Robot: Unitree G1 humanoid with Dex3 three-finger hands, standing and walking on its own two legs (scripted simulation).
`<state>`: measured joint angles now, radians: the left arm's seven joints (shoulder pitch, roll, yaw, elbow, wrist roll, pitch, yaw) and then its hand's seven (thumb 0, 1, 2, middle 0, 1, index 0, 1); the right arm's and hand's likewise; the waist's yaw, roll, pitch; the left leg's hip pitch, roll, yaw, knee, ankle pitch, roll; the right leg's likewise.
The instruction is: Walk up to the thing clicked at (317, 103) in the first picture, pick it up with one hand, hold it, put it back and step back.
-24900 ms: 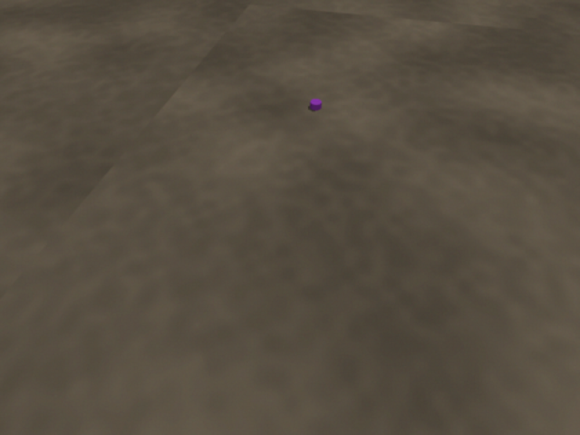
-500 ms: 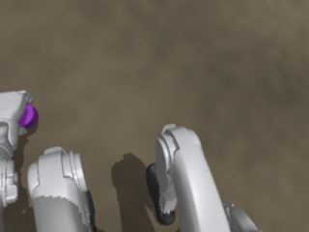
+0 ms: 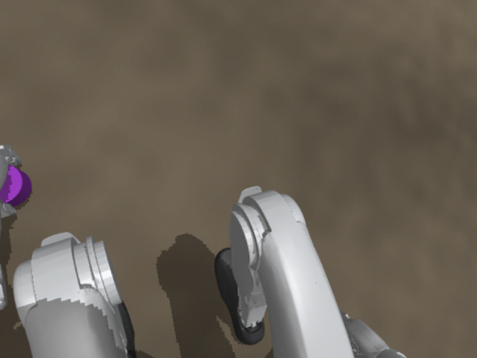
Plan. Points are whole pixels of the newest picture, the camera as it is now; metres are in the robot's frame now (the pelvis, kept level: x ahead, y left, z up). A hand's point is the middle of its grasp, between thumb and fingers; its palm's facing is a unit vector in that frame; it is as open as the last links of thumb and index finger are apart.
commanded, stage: rest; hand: left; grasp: from above
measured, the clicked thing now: (3, 185) +0.41 +0.29 -0.26
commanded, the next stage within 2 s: open in 0.56 s
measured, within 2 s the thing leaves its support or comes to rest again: rests again in 0.34 s
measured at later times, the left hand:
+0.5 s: hand out of the picture +0.41 +0.29 -0.24, palm faces -0.45 -0.11 -0.89, open 9.3 cm
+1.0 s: hand out of the picture +0.40 +0.29 -0.24, palm faces -0.47 -0.12 -0.88, open 10.7 cm
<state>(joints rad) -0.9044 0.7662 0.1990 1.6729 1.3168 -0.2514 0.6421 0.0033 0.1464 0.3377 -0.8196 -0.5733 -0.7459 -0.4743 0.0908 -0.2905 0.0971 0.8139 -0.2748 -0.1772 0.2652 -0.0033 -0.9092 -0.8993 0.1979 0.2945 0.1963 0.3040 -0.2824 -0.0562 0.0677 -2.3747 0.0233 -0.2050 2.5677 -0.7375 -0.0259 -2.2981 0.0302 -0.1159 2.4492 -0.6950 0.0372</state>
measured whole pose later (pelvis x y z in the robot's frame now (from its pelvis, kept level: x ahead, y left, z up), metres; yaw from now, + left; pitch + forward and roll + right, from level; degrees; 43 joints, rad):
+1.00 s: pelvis -0.01 +0.01 +0.00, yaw -3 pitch +27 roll -12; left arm -0.93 0.85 0.13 1.78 1.31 -0.26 0.73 0.00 -0.01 0.61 -0.55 -0.72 -0.51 -0.65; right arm 0.07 -0.32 0.20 0.79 -0.31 -0.27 0.34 0.00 -0.90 -0.90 0.20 0.29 0.20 0.30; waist -0.33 -0.10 0.12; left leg -2.35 0.03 -0.25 2.59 -0.73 -0.01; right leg -2.25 0.05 -0.15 2.42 -0.67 0.05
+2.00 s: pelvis +0.00 +0.00 +0.01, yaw -2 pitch +30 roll -12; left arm -0.84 0.75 0.16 1.46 1.23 -0.15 0.68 0.00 -0.49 0.98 -0.08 -1.02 -0.09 -1.01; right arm 0.11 -0.34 0.11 0.81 -0.24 -0.28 0.38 0.00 -0.90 -0.90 0.20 0.29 0.20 0.30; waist -0.27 -0.04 0.02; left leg -2.36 0.02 -0.24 2.55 -0.74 -0.02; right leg -2.26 0.04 -0.15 2.40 -0.69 0.04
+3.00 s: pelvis -0.01 +0.00 +0.08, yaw +5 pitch +36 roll -6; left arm -0.78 0.53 0.04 1.21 1.04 -0.10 0.32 0.00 -0.17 0.90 -0.19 -0.70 -0.18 -0.71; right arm 0.19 -0.25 0.00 0.75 -0.09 -0.07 0.19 0.00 -0.90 -0.90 0.20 0.30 0.20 0.30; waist -0.15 0.08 -0.14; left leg -2.21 0.03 -0.10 2.28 -0.70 0.00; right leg -2.16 0.01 -0.05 2.22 -0.69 0.03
